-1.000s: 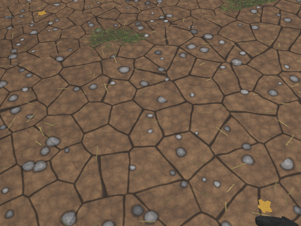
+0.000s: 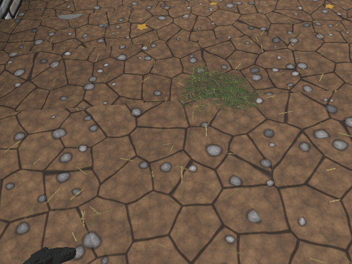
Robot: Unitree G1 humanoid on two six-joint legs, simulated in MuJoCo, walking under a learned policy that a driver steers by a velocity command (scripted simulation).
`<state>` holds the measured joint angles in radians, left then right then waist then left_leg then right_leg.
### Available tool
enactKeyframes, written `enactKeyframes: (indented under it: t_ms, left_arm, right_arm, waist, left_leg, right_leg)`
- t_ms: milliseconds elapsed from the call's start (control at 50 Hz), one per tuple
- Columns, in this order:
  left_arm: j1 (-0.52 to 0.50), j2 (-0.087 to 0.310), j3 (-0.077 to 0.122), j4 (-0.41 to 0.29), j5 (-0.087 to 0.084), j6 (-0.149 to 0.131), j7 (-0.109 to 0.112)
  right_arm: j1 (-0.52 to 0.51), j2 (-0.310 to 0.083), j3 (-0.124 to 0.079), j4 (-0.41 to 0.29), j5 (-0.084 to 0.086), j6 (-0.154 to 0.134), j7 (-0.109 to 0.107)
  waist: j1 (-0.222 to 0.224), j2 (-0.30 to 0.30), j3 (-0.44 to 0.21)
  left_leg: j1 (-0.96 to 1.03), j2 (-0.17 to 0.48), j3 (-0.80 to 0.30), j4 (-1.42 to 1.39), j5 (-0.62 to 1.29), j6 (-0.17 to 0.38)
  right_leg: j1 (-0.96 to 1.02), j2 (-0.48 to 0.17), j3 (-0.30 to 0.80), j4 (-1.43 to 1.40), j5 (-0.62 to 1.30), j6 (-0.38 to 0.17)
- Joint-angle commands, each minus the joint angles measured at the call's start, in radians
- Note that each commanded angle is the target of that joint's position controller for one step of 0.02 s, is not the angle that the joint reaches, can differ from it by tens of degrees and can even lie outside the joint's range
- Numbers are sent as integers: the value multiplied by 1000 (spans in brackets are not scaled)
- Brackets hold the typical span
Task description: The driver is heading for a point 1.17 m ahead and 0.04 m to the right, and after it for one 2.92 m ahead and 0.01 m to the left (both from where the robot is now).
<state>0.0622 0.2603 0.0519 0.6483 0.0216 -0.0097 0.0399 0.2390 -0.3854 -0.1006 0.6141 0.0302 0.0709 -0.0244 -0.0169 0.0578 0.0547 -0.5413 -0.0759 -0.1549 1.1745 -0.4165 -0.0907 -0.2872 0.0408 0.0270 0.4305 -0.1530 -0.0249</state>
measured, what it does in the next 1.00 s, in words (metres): walks ahead: left foot, then right foot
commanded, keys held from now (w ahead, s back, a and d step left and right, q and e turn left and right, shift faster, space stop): q+shift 0.26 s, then e+shift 0.42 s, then w+e+shift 0.32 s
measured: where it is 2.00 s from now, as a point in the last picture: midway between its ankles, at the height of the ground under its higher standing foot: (251, 159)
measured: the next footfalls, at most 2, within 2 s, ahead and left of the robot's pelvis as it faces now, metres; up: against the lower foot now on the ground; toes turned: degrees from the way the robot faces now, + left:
left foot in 0.32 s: +0.02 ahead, +0.16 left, +0.00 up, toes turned +21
right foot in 0.92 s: +0.08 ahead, -0.11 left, +0.00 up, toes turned -13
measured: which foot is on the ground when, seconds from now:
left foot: up 0.00-0.30, down 0.32-0.94, up 0.96-1.00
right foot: down 0.00-0.34, up 0.36-0.90, down 0.92-1.00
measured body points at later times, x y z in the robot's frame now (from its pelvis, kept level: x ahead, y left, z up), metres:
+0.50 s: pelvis +0.01 +0.05 +0.00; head +0.03 +0.09 +0.45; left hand +0.01 +0.36 -0.13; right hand +0.27 -0.13 -0.07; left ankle -0.02 +0.14 -0.74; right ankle +0.03 -0.10 -0.67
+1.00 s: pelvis +0.10 -0.02 -0.02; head +0.13 -0.05 +0.43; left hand +0.28 +0.26 -0.09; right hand +0.18 -0.34 -0.13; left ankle +0.00 +0.15 -0.67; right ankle +0.05 -0.10 -0.74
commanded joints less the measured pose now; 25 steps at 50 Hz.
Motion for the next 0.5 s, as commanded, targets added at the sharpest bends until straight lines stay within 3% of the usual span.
enactKeyframes:
  t_ms: [20, 80, 200, 280, 300, 320, 340, 360, 380, 400, 420, 440, 500]
  left_arm:
    - [-13, 124, 27, -62, 7, 4, 14]
    - [37, 154, 40, -43, 9, 11, 14]
    - [16, 204, 65, -28, -5, 9, -13]
    - [42, 224, 79, -4, -43, -4, -36]
    - [41, 217, 75, 8, -60, -4, -38]
    - [93, 175, 60, 38, -66, -6, -44]
    - [120, 104, 30, 27, -25, -8, -54]
    - [116, 89, 18, -4, 6, -7, -53]
    - [52, 159, 39, 15, -13, 5, -42]
    - [60, 144, 37, 28, -39, 14, -41]
    - [104, 129, 36, 60, -45, 25, -33]
    - [127, 143, 41, 82, -38, 36, -25]
    - [162, 194, 63, 79, -52, 47, -17]
  right_arm:
    - [19, -52, -12, -77, 5, -6, 2]
    - [-35, -38, -4, -107, 0, -13, 7]
    - [-57, -12, 6, -116, -8, -6, 28]
    - [-67, -15, -2, -126, -9, 16, 45]
    - [-28, -8, -5, -112, -14, 16, 45]
    - [33, -36, -15, -84, -20, 13, 36]
    - [87, -124, -33, -76, -21, 5, 18]
    - [13, -174, -29, -102, -48, -11, 10]
    - [18, -67, 1, -102, -69, -33, 17]
    - [-15, -9, 26, -63, -75, -51, 22]
    - [-70, -5, 26, -48, -66, -61, 23]
    - [-108, 11, 32, -37, -58, -70, 20]
    - [-147, -18, 25, -27, -65, -66, -5]
  waist:
    - [17, -192, -80]
    - [51, -194, -112]
    - [43, -200, -130]
    - [29, -205, -141]
    - [-4, -185, -146]
    - [-20, -119, -160]
    - [-6, 118, -198]
    - [12, 285, -226]
    - [-63, 124, -263]
    - [-27, 106, -217]
    - [2, 95, -183]
    - [8, 114, -148]
    - [22, 114, -106]
  left_leg:
    - [-135, 94, 95, 55, 62, -41]
    - [-150, 151, 109, -35, 71, -56]
    - [22, 175, 179, -275, 97, -11]
    - [169, 141, 214, -507, 82, 58]
    - [265, 111, 219, -651, 157, 93]
    - [425, 89, 192, -785, 316, 131]
    - [648, 285, -67, -803, 705, 197]
    - [618, 522, -251, -775, 872, 401]
    - [533, 485, -163, -796, 796, 425]
    - [473, 407, -46, -808, 682, 366]
    - [452, 353, 25, -818, 578, 314]
    - [416, 340, 76, -826, 602, 296]
    - [397, 351, 147, -852, 624, 308]
  right_leg:
    - [163, -247, 132, -142, 207, -188]
    - [251, -295, 98, -148, 240, -219]
    - [207, -339, -46, -144, 236, -202]
    - [203, -373, -83, -56, 290, -154]
    - [170, -354, -100, 7, 292, -124]
    - [76, -310, -142, 99, 238, -61]
    - [-160, -210, -220, 331, -134, 33]
    - [-349, -115, -184, 542, -521, 98]
    - [-301, -142, -59, 655, -507, 103]
    - [-269, -148, -22, 648, -455, 91]
    - [-262, -144, -15, 630, -386, 93]
    - [-244, -127, 8, 638, -312, 107]
    - [-255, -88, -13, 723, -242, 136]
Velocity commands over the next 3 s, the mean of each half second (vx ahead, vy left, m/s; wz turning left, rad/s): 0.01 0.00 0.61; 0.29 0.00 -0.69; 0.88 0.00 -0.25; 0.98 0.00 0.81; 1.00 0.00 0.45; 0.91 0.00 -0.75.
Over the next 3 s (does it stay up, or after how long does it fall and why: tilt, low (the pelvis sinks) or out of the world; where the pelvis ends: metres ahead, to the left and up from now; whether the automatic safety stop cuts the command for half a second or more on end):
stays up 1.75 -0.01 -0.21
